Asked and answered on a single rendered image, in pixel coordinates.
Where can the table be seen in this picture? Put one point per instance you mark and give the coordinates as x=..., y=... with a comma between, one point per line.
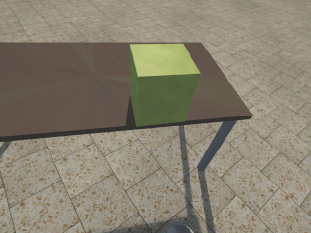
x=56, y=89

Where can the carton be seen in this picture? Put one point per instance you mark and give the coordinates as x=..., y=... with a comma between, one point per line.
x=163, y=80

